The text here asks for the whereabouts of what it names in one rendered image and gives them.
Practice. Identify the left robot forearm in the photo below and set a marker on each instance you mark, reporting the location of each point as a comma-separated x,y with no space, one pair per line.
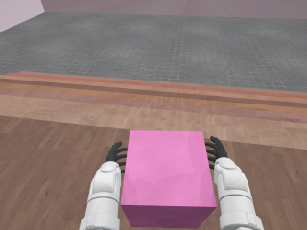
103,199

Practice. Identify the robot left hand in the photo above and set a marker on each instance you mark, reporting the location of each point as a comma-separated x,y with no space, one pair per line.
113,157

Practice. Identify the carton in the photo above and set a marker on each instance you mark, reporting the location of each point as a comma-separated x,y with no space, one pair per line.
167,180

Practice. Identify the robot right hand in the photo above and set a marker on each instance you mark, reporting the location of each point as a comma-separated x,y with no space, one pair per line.
218,152

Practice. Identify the right robot forearm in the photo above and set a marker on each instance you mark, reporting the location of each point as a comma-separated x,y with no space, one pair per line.
236,203

